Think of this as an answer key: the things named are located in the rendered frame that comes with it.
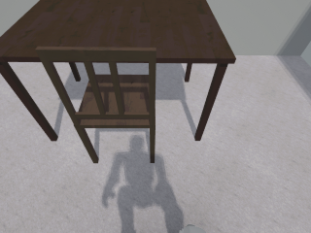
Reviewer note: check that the chair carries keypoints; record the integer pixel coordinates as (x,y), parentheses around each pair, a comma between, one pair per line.
(110,100)

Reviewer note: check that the table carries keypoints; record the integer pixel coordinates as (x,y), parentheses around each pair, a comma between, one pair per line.
(182,31)

